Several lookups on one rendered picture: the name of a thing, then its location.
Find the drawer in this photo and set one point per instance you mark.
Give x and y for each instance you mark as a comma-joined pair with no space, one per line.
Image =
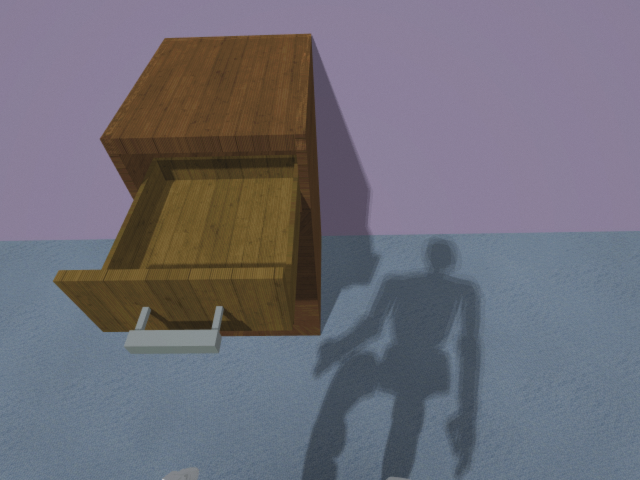
201,232

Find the handle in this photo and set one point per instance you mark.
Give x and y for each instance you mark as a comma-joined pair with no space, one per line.
141,341

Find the cabinet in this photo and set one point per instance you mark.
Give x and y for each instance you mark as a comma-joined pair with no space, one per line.
230,96

